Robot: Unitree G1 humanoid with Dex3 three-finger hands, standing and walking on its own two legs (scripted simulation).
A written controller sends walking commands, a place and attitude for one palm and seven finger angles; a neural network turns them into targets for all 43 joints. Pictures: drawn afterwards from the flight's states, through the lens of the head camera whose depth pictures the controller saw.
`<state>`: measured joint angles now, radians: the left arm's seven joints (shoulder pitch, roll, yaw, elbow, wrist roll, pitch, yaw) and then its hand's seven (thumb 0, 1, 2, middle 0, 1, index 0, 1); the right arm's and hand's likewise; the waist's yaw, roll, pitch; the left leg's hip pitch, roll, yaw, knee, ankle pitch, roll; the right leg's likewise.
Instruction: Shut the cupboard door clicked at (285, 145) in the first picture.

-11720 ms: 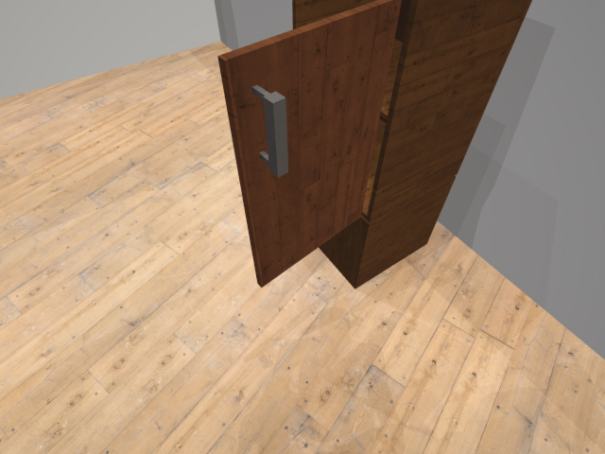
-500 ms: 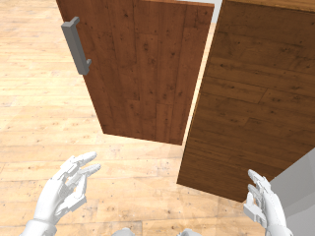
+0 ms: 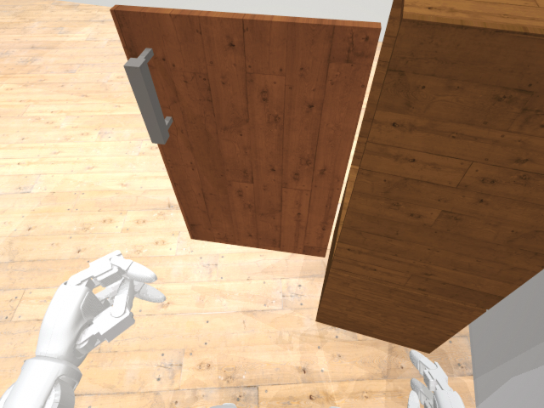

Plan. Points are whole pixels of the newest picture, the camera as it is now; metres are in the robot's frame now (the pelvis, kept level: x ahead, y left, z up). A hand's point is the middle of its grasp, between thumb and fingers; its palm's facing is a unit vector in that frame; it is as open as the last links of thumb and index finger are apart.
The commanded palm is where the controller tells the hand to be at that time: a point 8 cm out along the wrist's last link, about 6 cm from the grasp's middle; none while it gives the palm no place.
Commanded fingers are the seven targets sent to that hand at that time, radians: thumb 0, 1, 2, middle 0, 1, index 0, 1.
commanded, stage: raise the hand and make a fist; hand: left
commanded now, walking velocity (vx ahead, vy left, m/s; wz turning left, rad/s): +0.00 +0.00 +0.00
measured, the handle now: (154, 97) +0.54 +0.23 +0.17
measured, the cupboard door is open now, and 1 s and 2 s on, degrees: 97 97 97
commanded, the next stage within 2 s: bring the fist close to the handle in 1.04 s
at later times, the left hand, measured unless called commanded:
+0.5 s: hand (103, 271) +0.24 +0.20 +0.15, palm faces -0.06 -1.00 -0.08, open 3.1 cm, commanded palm +0.21 +0.25 +0.15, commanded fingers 0.00 0.90 0.90 -1.30 -1.50 -1.30 -1.50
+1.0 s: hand (118, 262) +0.24 +0.18 +0.17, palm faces -0.05 -1.00 -0.08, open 3.1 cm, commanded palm +0.21 +0.23 +0.17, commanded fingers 0.00 0.90 0.90 -1.30 -1.50 -1.30 -1.50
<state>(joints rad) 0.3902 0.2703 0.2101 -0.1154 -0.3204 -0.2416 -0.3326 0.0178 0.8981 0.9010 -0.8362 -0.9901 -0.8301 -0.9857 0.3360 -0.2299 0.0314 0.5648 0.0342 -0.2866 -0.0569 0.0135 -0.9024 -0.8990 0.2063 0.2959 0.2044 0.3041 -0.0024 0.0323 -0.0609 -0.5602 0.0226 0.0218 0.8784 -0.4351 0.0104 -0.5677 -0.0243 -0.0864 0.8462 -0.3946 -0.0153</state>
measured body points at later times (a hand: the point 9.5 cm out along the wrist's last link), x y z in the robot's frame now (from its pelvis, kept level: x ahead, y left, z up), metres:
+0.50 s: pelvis +0.02 +0.01 +0.03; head +0.02 +0.00 +0.48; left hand +0.24 +0.26 +0.15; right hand +0.22 -0.19 -0.03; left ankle +0.01 +0.11 -0.70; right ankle +0.02 -0.11 -0.70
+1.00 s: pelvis +0.02 -0.01 +0.04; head +0.00 -0.03 +0.48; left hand +0.24 +0.23 +0.17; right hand +0.20 -0.24 -0.03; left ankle +0.01 +0.11 -0.70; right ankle +0.02 -0.11 -0.70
